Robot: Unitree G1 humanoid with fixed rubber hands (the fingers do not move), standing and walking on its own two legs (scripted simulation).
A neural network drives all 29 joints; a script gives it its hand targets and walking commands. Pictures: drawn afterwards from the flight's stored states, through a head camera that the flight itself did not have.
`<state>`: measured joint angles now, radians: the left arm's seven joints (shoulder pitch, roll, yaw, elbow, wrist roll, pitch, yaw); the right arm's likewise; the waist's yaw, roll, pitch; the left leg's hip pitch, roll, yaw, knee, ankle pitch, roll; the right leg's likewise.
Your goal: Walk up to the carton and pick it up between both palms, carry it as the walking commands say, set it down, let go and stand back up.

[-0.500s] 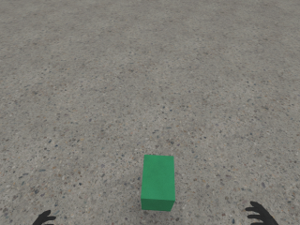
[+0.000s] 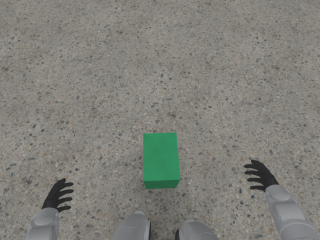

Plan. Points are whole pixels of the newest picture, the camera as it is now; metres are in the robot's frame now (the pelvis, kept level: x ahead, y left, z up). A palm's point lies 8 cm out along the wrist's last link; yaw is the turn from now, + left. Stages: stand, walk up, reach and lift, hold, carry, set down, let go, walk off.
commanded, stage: reach and lift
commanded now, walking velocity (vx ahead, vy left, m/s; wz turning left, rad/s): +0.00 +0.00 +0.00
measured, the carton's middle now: (160, 162) +0.45 +0.03 -0.62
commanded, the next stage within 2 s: none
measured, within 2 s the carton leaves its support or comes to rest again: neither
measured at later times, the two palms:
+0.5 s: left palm (82, 167) +0.29 +0.27 -0.14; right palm (236, 157) +0.34 -0.21 -0.13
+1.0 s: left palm (109, 133) +0.43 +0.22 -0.18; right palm (211, 130) +0.45 -0.15 -0.18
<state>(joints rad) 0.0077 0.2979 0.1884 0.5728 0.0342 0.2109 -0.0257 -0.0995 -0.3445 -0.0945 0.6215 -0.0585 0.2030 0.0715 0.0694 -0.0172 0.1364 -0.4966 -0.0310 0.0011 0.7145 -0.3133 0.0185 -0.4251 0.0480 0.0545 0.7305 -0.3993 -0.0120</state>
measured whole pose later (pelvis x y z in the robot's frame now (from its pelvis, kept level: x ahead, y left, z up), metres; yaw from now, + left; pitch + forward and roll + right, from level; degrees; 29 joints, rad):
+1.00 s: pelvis -0.05 +0.01 -0.08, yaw -1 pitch +42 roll -2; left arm -1.04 0.17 0.36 0.86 0.06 0.13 0.04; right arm -1.08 -0.22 -0.29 0.92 -0.07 0.11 -0.02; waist 0.05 0.00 -0.02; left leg -1.45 -0.02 0.00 0.99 -0.26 0.03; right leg -1.39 0.06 0.03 1.03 -0.37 0.01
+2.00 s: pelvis -0.10 +0.00 -0.30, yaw -1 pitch +46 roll -2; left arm -1.32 0.28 0.27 1.01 -0.07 0.11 0.11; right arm -1.34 -0.27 -0.19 0.99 0.07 0.14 -0.14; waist 0.05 -0.01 0.10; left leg -2.20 -0.01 0.01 1.87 -0.47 0.02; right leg -2.12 0.08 -0.01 1.94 -0.62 0.00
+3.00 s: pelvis -0.11 +0.00 -0.38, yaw -1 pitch +36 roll +0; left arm -1.55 0.34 0.15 1.24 -0.19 0.03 0.10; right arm -1.56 -0.29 -0.03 1.16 0.18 0.08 -0.14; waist 0.05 -0.02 0.42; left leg -2.28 0.01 0.03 2.14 -0.48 0.02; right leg -2.21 0.09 -0.02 2.23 -0.64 0.00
